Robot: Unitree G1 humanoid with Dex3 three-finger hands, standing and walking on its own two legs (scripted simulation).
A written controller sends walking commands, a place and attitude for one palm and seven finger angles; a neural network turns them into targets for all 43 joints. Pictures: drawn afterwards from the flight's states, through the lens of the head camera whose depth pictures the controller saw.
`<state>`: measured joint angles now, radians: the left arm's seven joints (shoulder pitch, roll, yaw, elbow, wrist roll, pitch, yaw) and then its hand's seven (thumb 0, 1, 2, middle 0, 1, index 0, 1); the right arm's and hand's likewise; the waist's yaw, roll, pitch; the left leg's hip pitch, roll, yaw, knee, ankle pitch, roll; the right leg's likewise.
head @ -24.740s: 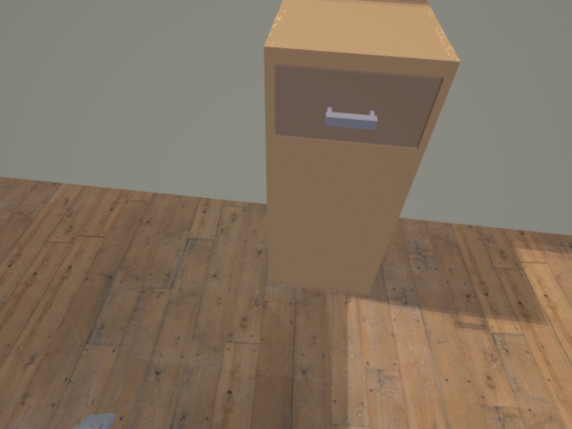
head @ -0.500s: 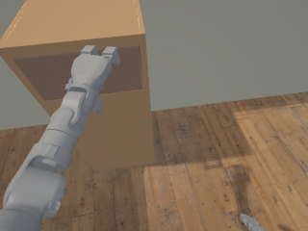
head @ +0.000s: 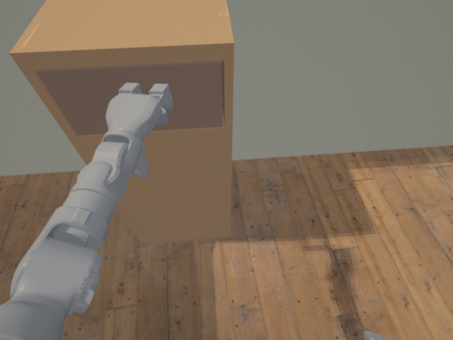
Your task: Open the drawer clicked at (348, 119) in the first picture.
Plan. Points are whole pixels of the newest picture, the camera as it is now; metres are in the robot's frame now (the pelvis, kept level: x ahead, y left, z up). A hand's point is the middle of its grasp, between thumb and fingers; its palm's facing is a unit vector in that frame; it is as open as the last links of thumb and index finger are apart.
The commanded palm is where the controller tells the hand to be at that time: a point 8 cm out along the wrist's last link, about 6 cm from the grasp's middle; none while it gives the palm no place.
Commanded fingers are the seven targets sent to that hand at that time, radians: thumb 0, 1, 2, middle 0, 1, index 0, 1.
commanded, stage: lower the fingers behind the handle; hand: left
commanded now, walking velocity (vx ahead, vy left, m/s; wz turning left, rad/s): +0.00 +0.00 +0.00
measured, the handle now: (140, 111) +0.56 +0.21 +0.06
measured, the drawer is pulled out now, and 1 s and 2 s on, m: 0.00 0.00 0.00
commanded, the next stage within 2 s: lift the fingers back up to retry in 1.02 s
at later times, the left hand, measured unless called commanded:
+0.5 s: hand (133, 136) +0.48 +0.20 +0.07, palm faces +0.03 +0.00 -1.00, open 14.3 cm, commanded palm +0.44 +0.20 +0.10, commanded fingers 0.00 -0.50 0.30 -0.30 -1.20 -0.30 -1.20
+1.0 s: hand (134, 134) +0.48 +0.20 +0.07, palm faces +0.01 +0.04 -1.00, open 14.1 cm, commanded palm +0.45 +0.20 +0.09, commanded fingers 0.00 -0.50 0.30 -0.30 -1.20 -0.30 -1.20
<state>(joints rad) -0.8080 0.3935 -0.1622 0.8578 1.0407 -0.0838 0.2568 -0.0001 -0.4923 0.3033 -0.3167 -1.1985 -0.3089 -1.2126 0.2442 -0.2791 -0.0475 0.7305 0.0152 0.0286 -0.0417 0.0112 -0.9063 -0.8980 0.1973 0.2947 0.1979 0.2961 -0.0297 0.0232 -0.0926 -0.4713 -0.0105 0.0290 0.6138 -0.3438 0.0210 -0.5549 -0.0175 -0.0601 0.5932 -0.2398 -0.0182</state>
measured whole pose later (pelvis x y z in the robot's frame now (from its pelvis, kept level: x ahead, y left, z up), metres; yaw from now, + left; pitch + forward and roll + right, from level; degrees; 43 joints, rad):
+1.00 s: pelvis +0.00 -0.01 +0.00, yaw -2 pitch +14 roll +0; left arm -0.83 0.43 -0.12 0.98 1.07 0.09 0.27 0.00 -0.49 0.30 -0.27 -1.21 -0.23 -1.25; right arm 0.28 -0.25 -0.01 0.69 0.02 0.07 -0.04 0.01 -0.90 -0.90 0.20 0.30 0.20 0.30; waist -0.05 0.04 -0.12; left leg -0.52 0.01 0.06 0.64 -0.36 0.02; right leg -0.62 0.00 -0.03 0.62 -0.25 -0.02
